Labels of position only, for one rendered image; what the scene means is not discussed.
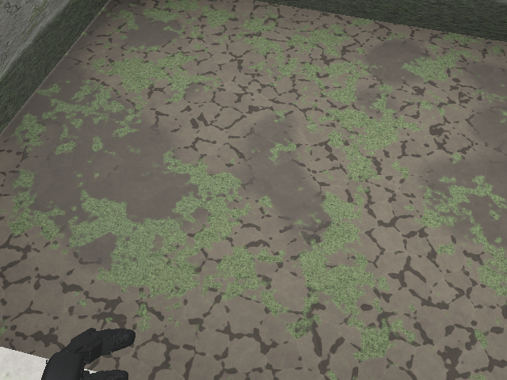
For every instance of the left robot hand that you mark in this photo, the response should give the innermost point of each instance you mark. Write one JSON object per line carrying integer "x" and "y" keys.
{"x": 68, "y": 364}

